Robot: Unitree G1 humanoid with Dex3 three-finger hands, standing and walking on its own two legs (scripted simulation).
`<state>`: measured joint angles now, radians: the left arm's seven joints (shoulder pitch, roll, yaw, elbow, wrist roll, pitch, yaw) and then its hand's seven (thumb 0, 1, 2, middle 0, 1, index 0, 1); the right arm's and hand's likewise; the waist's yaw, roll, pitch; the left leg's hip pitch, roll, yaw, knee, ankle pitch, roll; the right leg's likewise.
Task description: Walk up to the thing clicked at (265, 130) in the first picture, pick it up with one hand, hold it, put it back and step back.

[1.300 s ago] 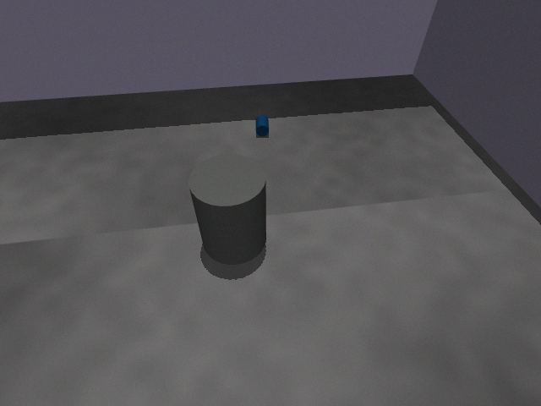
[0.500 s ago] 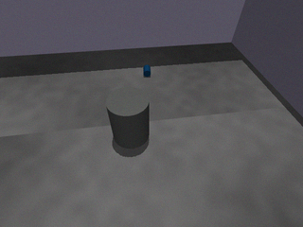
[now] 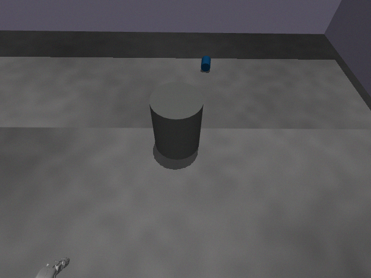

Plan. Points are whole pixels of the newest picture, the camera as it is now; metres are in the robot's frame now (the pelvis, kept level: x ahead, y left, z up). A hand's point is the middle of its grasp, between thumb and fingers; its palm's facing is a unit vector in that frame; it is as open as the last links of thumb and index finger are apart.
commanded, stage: walk up
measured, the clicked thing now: (205, 63) +1.89 -0.24 -0.73
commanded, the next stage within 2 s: stand in 1.92 s
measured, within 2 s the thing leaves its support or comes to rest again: neither
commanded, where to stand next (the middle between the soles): +0.04 +0.02 m, yaw +36 degrees
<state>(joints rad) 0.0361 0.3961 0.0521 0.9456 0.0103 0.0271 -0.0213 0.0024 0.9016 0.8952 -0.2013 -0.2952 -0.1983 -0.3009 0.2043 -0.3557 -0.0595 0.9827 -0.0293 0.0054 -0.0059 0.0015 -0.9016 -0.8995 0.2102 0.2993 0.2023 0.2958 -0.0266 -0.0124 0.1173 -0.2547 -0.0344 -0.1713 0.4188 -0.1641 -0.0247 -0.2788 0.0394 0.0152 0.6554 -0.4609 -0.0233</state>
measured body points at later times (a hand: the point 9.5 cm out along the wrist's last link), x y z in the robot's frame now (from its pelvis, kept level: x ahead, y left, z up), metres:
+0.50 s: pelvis -0.01 -0.01 -0.03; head +0.02 +0.03 +0.42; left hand -0.03 +0.33 -0.15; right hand +0.19 -0.28 -0.11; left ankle -0.03 +0.12 -0.74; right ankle +0.00 -0.12 -0.73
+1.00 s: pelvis +0.00 -0.04 -0.01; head +0.04 -0.05 +0.44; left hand -0.11 +0.28 -0.10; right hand +0.25 -0.26 -0.13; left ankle -0.07 +0.10 -0.68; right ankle +0.09 -0.14 -0.74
